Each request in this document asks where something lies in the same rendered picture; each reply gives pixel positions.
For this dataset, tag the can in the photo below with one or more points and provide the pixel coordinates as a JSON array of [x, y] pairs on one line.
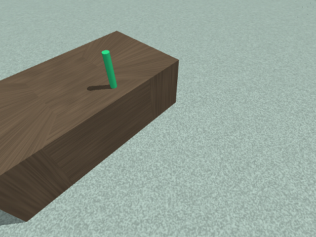
[[109, 68]]

